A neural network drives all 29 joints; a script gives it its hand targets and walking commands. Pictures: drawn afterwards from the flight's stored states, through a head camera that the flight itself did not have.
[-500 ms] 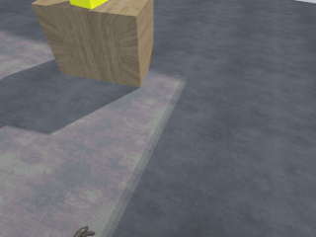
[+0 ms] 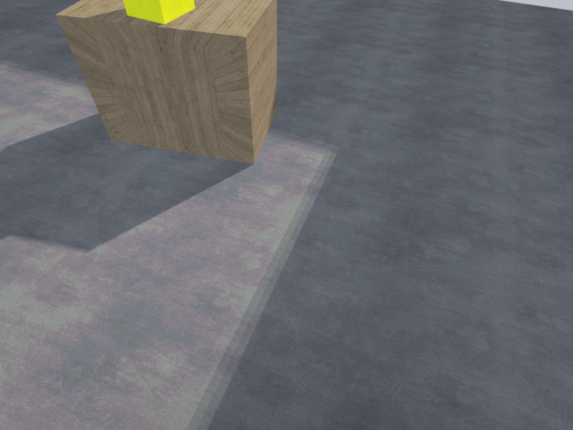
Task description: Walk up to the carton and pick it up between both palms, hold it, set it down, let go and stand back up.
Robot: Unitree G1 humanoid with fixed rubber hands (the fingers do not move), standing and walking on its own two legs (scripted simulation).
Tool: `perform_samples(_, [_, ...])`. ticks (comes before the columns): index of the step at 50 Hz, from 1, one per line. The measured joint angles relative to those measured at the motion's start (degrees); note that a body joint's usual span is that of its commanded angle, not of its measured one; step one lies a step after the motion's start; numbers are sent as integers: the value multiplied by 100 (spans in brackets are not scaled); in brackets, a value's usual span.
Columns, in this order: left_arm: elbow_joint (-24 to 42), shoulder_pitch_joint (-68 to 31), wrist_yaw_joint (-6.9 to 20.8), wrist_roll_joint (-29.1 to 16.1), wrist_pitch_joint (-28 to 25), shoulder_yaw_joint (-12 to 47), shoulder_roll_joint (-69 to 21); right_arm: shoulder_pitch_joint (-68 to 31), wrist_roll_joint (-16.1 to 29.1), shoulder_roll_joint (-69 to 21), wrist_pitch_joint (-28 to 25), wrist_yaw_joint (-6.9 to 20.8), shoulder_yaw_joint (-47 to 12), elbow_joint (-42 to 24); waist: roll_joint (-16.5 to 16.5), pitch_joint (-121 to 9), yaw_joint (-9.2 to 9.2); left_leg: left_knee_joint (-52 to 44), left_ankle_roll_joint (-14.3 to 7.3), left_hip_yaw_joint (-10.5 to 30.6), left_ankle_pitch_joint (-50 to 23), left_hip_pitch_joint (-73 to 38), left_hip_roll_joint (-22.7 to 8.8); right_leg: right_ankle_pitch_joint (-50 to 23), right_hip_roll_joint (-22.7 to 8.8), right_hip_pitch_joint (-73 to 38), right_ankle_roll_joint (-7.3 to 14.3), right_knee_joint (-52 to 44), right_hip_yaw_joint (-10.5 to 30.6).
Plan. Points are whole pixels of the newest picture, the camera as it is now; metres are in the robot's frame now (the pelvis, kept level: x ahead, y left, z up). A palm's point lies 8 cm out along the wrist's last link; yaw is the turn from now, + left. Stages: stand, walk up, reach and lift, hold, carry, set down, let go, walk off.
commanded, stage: stand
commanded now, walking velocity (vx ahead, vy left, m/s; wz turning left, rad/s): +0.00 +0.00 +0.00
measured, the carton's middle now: out of the picture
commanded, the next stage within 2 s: none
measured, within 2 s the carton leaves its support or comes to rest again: neither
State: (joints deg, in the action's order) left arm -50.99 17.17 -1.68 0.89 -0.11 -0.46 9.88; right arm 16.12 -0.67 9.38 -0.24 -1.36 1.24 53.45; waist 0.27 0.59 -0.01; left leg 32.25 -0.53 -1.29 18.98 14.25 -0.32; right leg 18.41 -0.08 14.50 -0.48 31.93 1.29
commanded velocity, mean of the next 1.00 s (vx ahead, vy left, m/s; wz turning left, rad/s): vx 0.00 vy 0.00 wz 0.00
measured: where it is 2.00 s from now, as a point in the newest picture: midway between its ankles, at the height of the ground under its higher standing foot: outside the picture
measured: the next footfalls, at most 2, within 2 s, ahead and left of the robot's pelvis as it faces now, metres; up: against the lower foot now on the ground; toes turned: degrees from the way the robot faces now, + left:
none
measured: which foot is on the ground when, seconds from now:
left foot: down 0.00-1.00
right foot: down 0.00-1.00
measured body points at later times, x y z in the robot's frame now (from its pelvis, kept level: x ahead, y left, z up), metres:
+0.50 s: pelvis +0.00 +0.00 +0.01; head +0.01 +0.00 +0.46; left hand -0.01 +0.21 -0.16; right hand -0.02 -0.21 -0.15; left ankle -0.02 +0.11 -0.73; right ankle -0.02 -0.13 -0.73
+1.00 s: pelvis -0.01 +0.00 +0.01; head +0.00 +0.01 +0.46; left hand -0.04 +0.21 -0.16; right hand -0.04 -0.20 -0.15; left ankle -0.02 +0.11 -0.73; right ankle -0.02 -0.13 -0.73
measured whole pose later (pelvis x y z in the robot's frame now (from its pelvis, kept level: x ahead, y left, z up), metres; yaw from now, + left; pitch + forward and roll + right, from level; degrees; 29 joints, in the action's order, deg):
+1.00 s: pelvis -0.01 +0.00 +0.01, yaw +0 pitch -1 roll +0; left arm -66.5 18.1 -2.6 0.8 -0.3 1.2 6.5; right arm 18.8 -0.4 5.5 -0.5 -2.3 0.4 66.0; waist 0.6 1.7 0.2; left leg 26.2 -0.9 -1.8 15.3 10.3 0.2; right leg 14.8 -0.6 10.8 -1.0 26.3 1.7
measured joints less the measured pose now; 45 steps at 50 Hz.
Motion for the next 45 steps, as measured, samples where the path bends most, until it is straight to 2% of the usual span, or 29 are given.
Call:
perform_samples(21, [-1097,41,-71,-12,-21,110,-234,141,29,-234,-7,-63,-38,1030,-2,107,-8,-468,5,-18,-209,-410,12,-203,-13,-397,-11,-450,15])
perform_samples(45, [-1539,78,-90,-13,-19,162,-326,241,22,-372,-24,-92,-72,1257,21,119,15,-586,-26,-41,-350,-404,45,-343,-47,-384,-43,-560,38])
